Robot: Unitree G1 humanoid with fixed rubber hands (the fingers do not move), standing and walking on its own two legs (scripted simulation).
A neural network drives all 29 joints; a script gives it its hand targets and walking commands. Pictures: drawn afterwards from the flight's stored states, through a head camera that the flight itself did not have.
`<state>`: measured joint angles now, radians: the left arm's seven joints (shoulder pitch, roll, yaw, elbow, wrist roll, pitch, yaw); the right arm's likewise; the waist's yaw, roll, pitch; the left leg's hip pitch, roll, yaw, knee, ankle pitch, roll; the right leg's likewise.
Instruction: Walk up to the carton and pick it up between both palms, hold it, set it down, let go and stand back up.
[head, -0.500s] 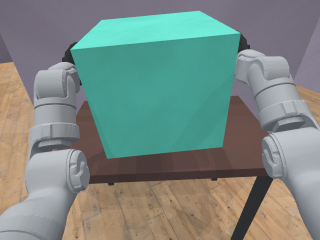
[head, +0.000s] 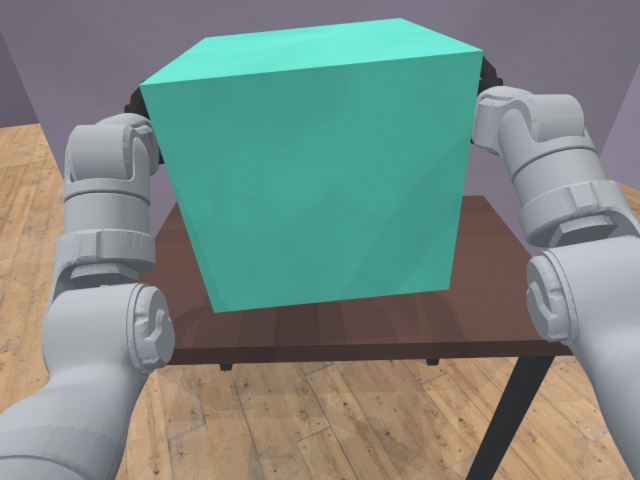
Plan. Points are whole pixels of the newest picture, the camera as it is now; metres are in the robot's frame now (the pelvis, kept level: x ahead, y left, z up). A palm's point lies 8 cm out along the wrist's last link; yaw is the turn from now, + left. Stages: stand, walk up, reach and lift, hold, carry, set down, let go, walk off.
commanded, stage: hold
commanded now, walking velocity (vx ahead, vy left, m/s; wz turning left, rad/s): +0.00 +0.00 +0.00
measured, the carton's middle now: (315, 151) +0.43 +0.01 +0.28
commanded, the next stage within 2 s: none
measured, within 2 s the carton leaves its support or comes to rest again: neither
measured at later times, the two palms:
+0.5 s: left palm (143, 142) +0.37 +0.20 +0.32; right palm (476, 118) +0.37 -0.17 +0.34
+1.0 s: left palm (145, 140) +0.37 +0.20 +0.32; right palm (480, 112) +0.37 -0.18 +0.34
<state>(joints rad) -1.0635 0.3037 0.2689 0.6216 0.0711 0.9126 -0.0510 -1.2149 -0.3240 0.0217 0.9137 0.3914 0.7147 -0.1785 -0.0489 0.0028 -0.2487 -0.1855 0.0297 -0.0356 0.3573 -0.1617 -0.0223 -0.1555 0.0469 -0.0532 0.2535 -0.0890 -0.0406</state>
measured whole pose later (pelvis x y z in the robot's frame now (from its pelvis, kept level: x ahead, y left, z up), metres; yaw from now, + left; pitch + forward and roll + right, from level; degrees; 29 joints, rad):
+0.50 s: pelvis +0.01 +0.00 +0.00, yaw +0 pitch +0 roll -1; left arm -1.02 0.29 0.28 0.55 0.06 0.94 -0.04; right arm -1.17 -0.33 0.05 0.85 0.43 0.73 -0.19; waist -0.04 0.01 -0.25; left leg -0.19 0.03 -0.05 0.37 -0.17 -0.02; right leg -0.15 0.05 -0.04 0.25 -0.09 -0.04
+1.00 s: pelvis +0.00 +0.00 +0.00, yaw +0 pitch +0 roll -1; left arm -1.05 0.29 0.25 0.59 0.06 0.93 -0.03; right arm -1.21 -0.35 0.05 0.92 0.43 0.73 -0.17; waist -0.05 0.01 -0.26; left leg -0.20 0.02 -0.06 0.38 -0.18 -0.02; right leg -0.16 0.06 -0.02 0.25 -0.09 -0.03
